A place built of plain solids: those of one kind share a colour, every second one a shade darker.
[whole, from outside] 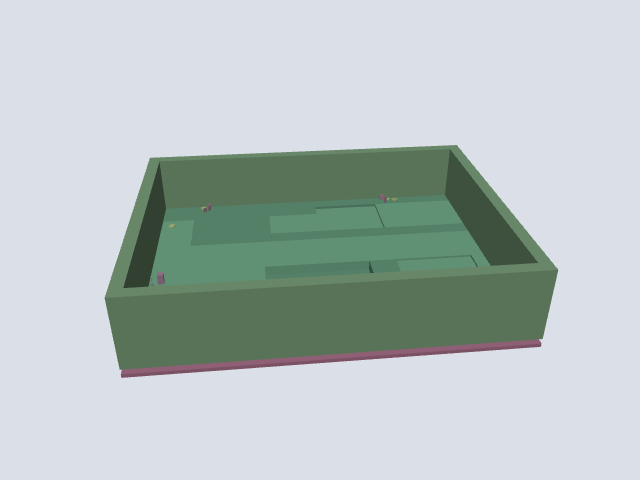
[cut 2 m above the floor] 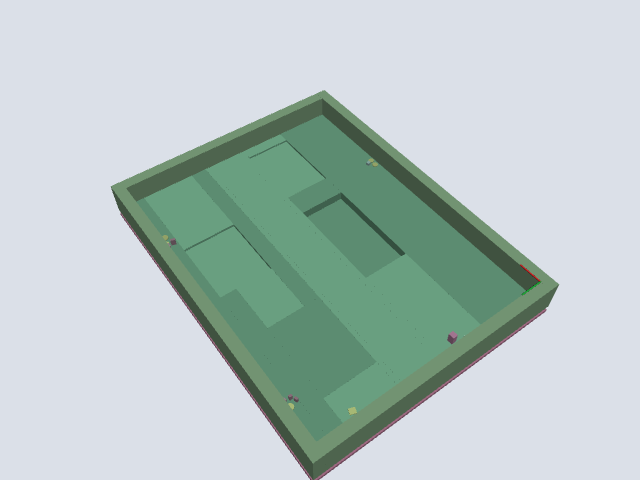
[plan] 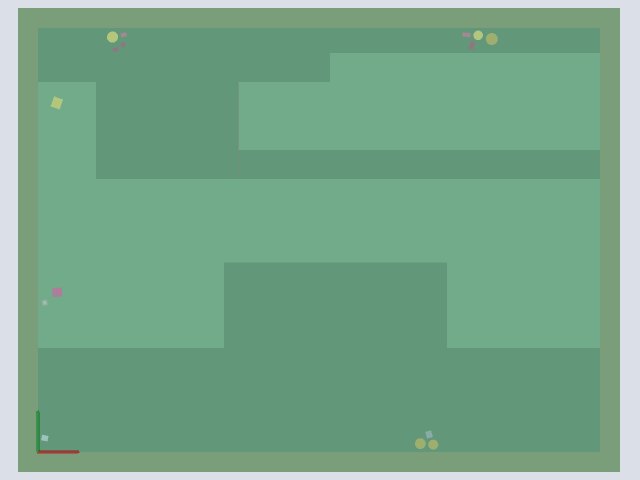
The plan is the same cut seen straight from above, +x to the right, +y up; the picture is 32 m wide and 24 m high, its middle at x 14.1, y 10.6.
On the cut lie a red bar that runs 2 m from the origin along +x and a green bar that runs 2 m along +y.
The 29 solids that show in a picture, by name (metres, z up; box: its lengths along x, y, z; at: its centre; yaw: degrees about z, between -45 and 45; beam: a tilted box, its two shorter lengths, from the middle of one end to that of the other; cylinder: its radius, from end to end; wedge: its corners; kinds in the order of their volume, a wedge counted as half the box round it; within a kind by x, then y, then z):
{
 "floor_1": {"box": [2.9, 4.85, 1.32], "at": [1.45, 16.07, -0.66]},
 "floor_2": {"box": [9.3, 4.28, 1.32], "at": [4.65, 7.34, -0.66]},
 "floor_3": {"box": [7.13, 4.85, 1.32], "at": [6.46, 16.07, -0.66]},
 "floor_4": {"box": [14.6, 1.45, 1.32], "at": [7.3, 19.23, -0.66]},
 "floor_5": {"box": [4.57, 3.4, 1.32], "at": [12.31, 16.8, -0.66]},
 "floor_6": {"box": [8.84, 4.28, 0.48], "at": [13.72, 7.34, -1.08]},
 "floor_7": {"box": [28.1, 5.2, 1.32], "at": [14.05, 2.6, -0.66]},
 "floor_8": {"box": [28.1, 0.47, 1.32], "at": [14.05, 9.71, -0.66]},
 "floor_9": {"box": [28.1, 3.3, 1.0], "at": [14.05, 11.6, -0.5]},
 "floor_10": {"box": [28.1, 0.4, 1.32], "at": [14.05, 13.45, -0.66]},
 "floor_11": {"box": [28.1, 1.25, 1.32], "at": [14.05, 20.57, -0.66]},
 "floor_12": {"box": [5.99, 4.85, 1.09], "at": [17.59, 17.52, -0.78]},
 "floor_13": {"box": [18.07, 1.45, 1.32], "at": [19.07, 14.38, -0.66]},
 "floor_14": {"box": [2.31, 4.28, 1.32], "at": [19.3, 7.34, -0.66]},
 "floor_15": {"box": [6.56, 4.28, 1.14], "at": [23.73, 7.34, -0.75]},
 "floor_16": {"box": [7.51, 4.85, 1.32], "at": [24.34, 17.52, -0.66]},
 "floor_17": {"box": [1.09, 4.28, 1.32], "at": [27.55, 7.34, -0.66]},
 "wall_1": {"box": [1.0, 21.2, 6.0], "at": [-0.5, 10.6, 2.0]},
 "wall_2": {"box": [30.1, 1.0, 6.0], "at": [14.05, -0.5, 2.0]},
 "wall_3": {"box": [30.1, 1.0, 6.0], "at": [14.05, 21.7, 2.0]},
 "wall_4": {"box": [1.0, 21.2, 6.0], "at": [28.6, 10.6, 2.0]},
 "floor_base_1": {"box": [30.1, 23.2, 0.3], "at": [14.05, 10.6, -1.57]},
 "hose_coil_1": {"box": [0.48, 0.53, 0.13], "at": [0.94, 17.45, 0.01], "yaw": -19.8},
 "hose_coil_2": {"cylinder": 0.28, "from": [3.73, 20.75, -0.05], "to": [3.73, 20.75, 0.09]},
 "hose_coil_3": {"cylinder": 0.27, "from": [19.12, 0.42, -0.05], "to": [19.12, 0.42, 0.08]},
 "hose_coil_4": {"cylinder": 0.25, "from": [19.76, 0.37, -0.05], "to": [19.76, 0.37, 0.08]},
 "hose_coil_5": {"cylinder": 0.24, "from": [22.01, 20.83, -0.05], "to": [22.01, 20.83, 0.09]},
 "hose_coil_6": {"cylinder": 0.3, "from": [22.69, 20.65, -0.05], "to": [22.69, 20.65, 0.09]},
 "bin_1": {"box": [0.49, 0.45, 0.85], "at": [0.96, 7.99, 0.42], "yaw": 4.4}
}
